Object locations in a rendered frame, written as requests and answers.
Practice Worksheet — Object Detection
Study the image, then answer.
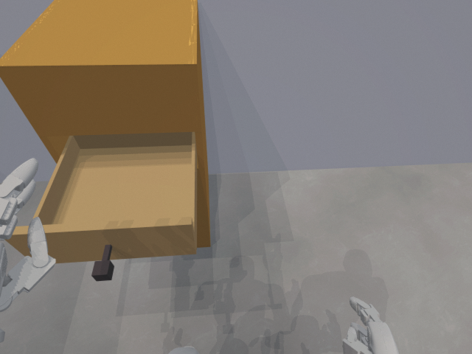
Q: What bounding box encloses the robot right hand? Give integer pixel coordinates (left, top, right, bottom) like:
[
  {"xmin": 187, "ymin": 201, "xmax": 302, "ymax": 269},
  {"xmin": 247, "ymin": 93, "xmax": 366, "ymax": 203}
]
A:
[{"xmin": 343, "ymin": 296, "xmax": 399, "ymax": 354}]

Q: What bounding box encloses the drawer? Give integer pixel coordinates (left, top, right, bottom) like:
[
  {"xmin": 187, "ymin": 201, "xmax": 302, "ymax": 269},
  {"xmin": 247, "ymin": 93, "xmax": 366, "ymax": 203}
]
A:
[{"xmin": 5, "ymin": 132, "xmax": 197, "ymax": 263}]

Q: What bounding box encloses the cabinet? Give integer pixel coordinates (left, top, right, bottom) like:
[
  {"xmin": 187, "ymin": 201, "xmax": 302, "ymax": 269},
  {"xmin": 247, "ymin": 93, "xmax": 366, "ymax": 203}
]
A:
[{"xmin": 0, "ymin": 0, "xmax": 211, "ymax": 248}]

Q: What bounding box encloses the robot left hand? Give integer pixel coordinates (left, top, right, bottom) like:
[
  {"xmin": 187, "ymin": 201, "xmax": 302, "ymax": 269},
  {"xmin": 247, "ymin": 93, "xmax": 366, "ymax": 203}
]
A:
[{"xmin": 0, "ymin": 158, "xmax": 56, "ymax": 312}]

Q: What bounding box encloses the handle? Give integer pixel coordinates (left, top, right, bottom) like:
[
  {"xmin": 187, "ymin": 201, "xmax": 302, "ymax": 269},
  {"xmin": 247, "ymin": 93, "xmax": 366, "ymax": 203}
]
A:
[{"xmin": 91, "ymin": 245, "xmax": 114, "ymax": 281}]

